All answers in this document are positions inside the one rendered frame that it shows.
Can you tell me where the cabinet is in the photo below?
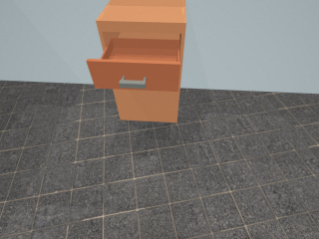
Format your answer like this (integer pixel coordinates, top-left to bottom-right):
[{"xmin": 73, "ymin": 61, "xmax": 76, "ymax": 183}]
[{"xmin": 96, "ymin": 0, "xmax": 186, "ymax": 123}]

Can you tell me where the handle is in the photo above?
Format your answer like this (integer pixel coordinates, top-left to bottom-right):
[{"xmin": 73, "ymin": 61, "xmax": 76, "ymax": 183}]
[{"xmin": 119, "ymin": 76, "xmax": 147, "ymax": 89}]

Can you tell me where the drawer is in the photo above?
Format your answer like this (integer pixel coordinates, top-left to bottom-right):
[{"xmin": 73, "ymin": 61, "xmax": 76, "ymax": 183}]
[{"xmin": 86, "ymin": 38, "xmax": 180, "ymax": 92}]

